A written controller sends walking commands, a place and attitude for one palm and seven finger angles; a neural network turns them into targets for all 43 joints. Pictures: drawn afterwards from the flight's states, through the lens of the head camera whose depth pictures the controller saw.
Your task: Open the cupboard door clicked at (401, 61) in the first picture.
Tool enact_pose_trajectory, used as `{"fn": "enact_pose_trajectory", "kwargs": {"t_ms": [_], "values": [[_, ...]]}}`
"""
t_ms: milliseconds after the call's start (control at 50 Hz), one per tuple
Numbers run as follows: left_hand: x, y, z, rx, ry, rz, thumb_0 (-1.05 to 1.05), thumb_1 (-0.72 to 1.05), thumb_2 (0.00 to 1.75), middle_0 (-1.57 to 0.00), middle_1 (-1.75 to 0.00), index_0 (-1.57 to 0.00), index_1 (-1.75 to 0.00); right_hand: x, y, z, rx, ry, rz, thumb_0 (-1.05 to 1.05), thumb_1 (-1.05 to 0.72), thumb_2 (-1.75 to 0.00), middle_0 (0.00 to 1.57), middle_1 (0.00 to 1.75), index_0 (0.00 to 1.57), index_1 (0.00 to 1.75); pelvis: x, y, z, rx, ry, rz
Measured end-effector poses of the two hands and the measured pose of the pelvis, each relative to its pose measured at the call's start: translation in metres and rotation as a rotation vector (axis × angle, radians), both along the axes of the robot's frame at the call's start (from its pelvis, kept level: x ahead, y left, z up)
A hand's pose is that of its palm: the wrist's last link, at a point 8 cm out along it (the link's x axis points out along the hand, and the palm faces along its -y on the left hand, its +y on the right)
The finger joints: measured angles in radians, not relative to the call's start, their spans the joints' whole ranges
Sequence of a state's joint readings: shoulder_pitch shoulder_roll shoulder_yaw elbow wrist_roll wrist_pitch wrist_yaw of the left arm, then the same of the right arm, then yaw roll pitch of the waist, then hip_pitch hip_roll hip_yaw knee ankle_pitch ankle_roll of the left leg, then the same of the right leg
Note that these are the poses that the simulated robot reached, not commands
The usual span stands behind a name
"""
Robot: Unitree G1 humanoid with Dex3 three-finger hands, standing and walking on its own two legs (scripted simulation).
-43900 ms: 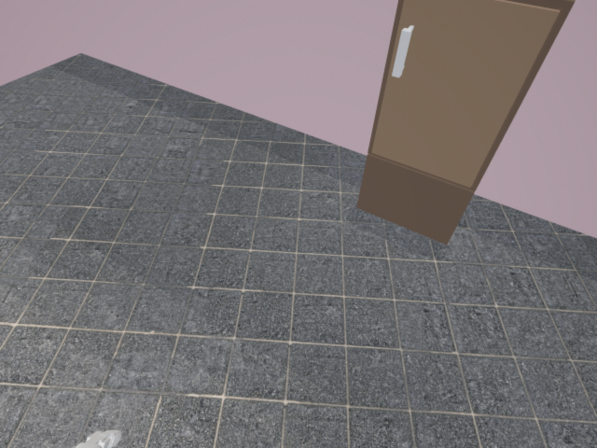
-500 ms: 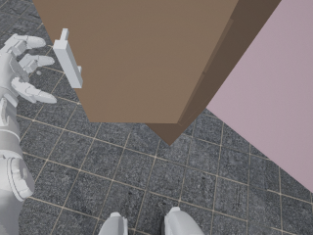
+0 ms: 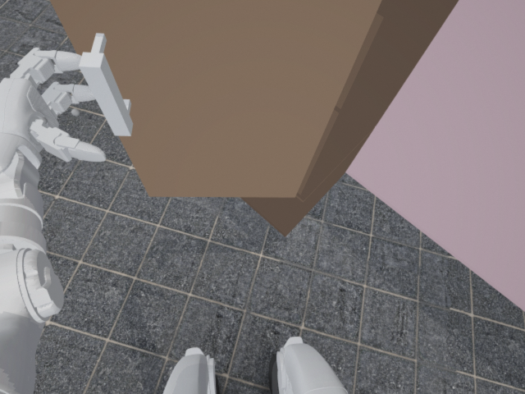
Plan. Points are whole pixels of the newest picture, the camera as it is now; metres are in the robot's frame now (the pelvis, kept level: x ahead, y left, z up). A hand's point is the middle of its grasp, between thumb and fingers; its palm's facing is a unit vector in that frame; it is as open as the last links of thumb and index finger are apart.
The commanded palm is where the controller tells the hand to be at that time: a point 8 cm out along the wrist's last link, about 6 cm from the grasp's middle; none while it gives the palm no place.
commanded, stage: slide the fingers in behind the handle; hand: left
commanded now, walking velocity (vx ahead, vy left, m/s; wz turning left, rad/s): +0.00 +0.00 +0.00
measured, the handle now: (112, 88) +0.55 +0.19 +0.07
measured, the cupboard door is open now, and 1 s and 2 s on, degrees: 45 44 45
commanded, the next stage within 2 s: close the thumb around the handle in 1.44 s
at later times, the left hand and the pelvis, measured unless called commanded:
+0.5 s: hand (94, 109) +0.51 +0.21 +0.08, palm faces -0.04 -1.00 -0.01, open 13.8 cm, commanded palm +0.49 +0.25 +0.08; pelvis +0.01 -0.01 +0.00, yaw +0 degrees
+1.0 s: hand (125, 111) +0.50 +0.16 +0.08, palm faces -0.07 -1.00 +0.00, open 14.0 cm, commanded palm +0.48 +0.21 +0.08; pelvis +0.01 +0.00 +0.00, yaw +0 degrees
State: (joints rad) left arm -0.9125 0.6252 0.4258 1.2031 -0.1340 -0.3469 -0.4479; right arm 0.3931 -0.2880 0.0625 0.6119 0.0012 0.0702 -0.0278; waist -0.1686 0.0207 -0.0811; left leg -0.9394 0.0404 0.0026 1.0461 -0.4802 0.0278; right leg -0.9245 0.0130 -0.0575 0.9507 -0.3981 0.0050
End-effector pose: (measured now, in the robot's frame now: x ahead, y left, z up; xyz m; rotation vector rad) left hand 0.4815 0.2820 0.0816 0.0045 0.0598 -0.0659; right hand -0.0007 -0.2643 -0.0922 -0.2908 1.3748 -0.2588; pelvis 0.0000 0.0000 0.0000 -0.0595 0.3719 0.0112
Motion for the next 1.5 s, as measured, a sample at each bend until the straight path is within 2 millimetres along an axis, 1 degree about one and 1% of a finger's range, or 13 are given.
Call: {"fn": "enact_pose_trajectory", "kwargs": {"t_ms": [80,220,300,440,660,860,920,1000,1080,1180,1300,1500], "values": [[0.004,-0.01,-0.004,0.002,-0.009,0.005,-0.01,-0.5,0.3,-0.3,-1.2,-0.3,-1.2,-0.009,-0.003,0.002,-0.008,0.01,-0.017,0.01,-0.9,-0.9,0.21,0.3,0.2,0.3,-0.001,-0.002,-0.001,0.002,0.006,-0.006],[0.004,-0.017,-0.004,0.024,-0.018,0.026,-0.01,-0.5,0.3,-0.3,-1.2,-0.3,-1.21,-0.014,-0.004,0.003,0.004,0.019,-0.035,0.01,-0.9,-0.9,0.21,0.3,0.2,0.3,0.001,-0.004,0.0,0.005,0.003,-0.011],[0.005,-0.022,-0.002,0.017,-0.015,0.023,-0.01,-0.5,0.3,-0.3,-1.2,-0.3,-1.21,-0.009,-0.003,0.002,0.015,0.012,-0.033,0.01,-0.9,-0.9,0.21,0.3,0.2,0.3,0.003,-0.005,0.002,0.006,-0.001,-0.009],[0.007,-0.022,-0.001,0.01,-0.006,0.033,-0.01,-0.5,0.3,-0.3,-1.2,-0.32,-1.23,0.005,-0.003,0.001,0.02,-0.022,-0.017,0.01,-0.9,-0.9,0.21,0.3,0.2,0.3,0.005,-0.007,0.002,0.008,0.0,-0.007],[0.007,-0.025,-0.011,-0.007,-0.014,0.017,-0.01,-0.5,0.3,-0.3,-1.2,-0.31,-1.21,0.021,-0.005,0.001,0.01,-0.041,0.002,0.01,-0.9,-0.9,0.21,0.3,0.2,0.3,0.01,-0.005,0.001,0.005,0.009,-0.006],[0.007,-0.036,-0.011,-0.008,-0.014,0.027,-0.01,-0.5,0.3,-0.3,-1.2,-0.31,-1.22,0.025,0.004,-0.002,0.031,-0.044,0.002,0.01,-0.9,-0.9,0.21,0.3,0.2,0.3,0.013,0.0,0.002,0.002,0.004,0.001],[0.006,-0.046,-0.008,0.015,-0.023,0.005,-0.01,-0.5,0.3,-0.29,-1.2,-0.3,-1.22,0.025,0.007,-0.003,0.046,-0.044,0.002,0.01,-0.9,-0.9,0.21,0.3,0.2,0.3,0.013,0.001,0.003,0.002,0.0,0.003],[0.006,-0.062,-0.006,-0.006,-0.025,-0.007,-0.01,-0.5,0.3,-0.29,-1.2,-0.3,-1.21,0.023,0.011,-0.005,0.065,-0.046,-0.003,0.01,-0.9,-0.9,0.21,0.3,0.2,0.3,0.013,0.001,0.004,0.005,-0.008,0.002],[0.006,-0.063,-0.006,-0.011,-0.017,0.038,-0.01,-0.5,0.3,-0.28,-1.2,-0.31,-1.21,0.021,0.013,-0.007,0.077,-0.058,-0.005,0.01,-0.9,-0.9,0.21,0.3,0.2,0.3,0.011,-0.001,0.004,0.011,-0.012,0.0],[0.003,-0.063,-0.005,0.029,-0.025,0.049,-0.01,-0.5,0.3,-0.29,-1.2,-0.31,-1.21,0.016,0.01,-0.01,0.084,-0.055,-0.005,0.01,-0.9,-0.9,0.21,0.3,0.2,0.3,0.007,-0.004,0.002,0.017,-0.015,-0.003],[0.0,-0.064,-0.005,0.011,-0.025,0.049,-0.01,-0.5,0.3,-0.29,-1.2,-0.28,-1.2,0.01,0.003,-0.009,0.073,-0.042,-0.007,0.01,-0.9,-0.9,0.21,0.3,0.2,0.3,0.005,-0.008,0.002,0.02,-0.018,-0.003],[-0.002,-0.064,-0.005,0.015,-0.028,0.044,-0.01,-0.5,0.3,-0.28,-1.2,-0.27,-1.2,0.011,-0.011,-0.005,0.042,-0.047,-0.006,0.01,-0.9,-0.9,0.21,0.3,0.2,0.3,0.005,-0.012,0.003,0.022,-0.018,-0.002]]}}
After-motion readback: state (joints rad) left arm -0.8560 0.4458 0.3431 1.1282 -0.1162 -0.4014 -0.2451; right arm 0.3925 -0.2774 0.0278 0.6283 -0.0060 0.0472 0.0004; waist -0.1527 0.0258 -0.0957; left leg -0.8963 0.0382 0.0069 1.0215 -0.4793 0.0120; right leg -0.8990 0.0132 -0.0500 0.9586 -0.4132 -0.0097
